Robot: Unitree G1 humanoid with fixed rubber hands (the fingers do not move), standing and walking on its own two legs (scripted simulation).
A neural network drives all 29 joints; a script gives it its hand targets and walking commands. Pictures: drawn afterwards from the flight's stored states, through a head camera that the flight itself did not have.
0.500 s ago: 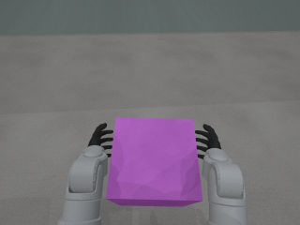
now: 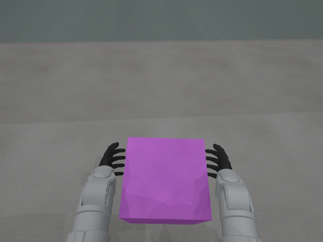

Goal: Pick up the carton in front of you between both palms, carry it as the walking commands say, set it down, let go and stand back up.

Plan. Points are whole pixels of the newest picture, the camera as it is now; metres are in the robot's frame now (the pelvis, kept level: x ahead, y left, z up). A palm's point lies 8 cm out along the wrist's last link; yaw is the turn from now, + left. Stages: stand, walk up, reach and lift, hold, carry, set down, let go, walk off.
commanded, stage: carry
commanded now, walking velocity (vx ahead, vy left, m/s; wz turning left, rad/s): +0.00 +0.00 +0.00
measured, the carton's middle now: (163, 185) +0.31 +0.00 -0.09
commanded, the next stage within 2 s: hold in 1.28 s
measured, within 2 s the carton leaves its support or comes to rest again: neither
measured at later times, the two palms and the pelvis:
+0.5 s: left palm (98, 179) +0.26 +0.16 +0.04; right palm (223, 182) +0.26 -0.14 +0.04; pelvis -0.03 +0.01 +0.00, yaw +0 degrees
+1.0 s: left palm (93, 183) +0.25 +0.17 +0.04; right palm (219, 185) +0.25 -0.13 +0.04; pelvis -0.04 +0.02 +0.00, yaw +0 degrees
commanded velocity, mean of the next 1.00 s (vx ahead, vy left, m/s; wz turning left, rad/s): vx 0.00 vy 0.00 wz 0.00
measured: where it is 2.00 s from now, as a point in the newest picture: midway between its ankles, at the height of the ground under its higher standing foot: outside the picture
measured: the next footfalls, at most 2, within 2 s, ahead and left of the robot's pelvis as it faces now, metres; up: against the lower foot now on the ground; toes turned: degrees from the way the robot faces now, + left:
none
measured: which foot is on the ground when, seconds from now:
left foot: down 0.00-1.00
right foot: down 0.00-1.00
